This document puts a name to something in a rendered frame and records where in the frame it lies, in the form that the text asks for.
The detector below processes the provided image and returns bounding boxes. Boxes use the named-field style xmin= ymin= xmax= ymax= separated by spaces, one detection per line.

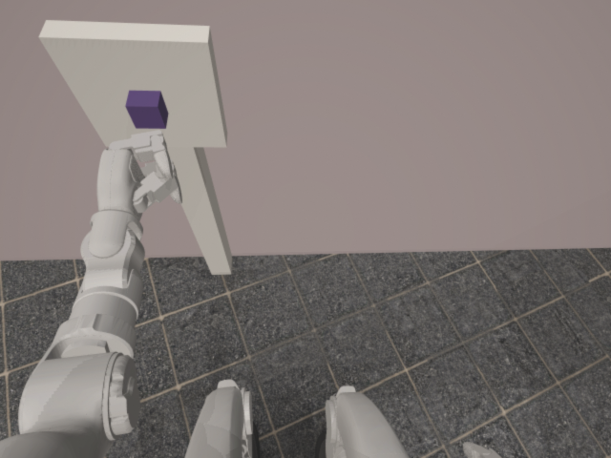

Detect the robot right thigh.
xmin=326 ymin=392 xmax=410 ymax=458

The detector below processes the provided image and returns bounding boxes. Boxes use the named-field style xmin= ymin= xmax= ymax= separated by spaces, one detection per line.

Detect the robot thigh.
xmin=184 ymin=386 xmax=253 ymax=458
xmin=326 ymin=392 xmax=410 ymax=458

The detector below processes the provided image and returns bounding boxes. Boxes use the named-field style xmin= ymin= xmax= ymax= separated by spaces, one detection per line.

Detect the button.
xmin=125 ymin=91 xmax=168 ymax=129

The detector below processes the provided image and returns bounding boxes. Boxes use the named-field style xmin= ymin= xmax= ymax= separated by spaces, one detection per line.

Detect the robot left hand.
xmin=96 ymin=130 xmax=182 ymax=220

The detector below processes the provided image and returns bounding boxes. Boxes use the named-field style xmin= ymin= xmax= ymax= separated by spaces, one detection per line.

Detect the left robot forearm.
xmin=18 ymin=210 xmax=145 ymax=434

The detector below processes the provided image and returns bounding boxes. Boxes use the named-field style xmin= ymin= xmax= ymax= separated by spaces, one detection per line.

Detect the panel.
xmin=39 ymin=20 xmax=232 ymax=275

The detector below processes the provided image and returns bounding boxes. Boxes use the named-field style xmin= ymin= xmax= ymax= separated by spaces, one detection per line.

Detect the robot left thigh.
xmin=184 ymin=386 xmax=253 ymax=458

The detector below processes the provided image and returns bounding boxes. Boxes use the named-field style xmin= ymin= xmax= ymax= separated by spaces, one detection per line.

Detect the left robot upper arm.
xmin=0 ymin=352 xmax=140 ymax=458

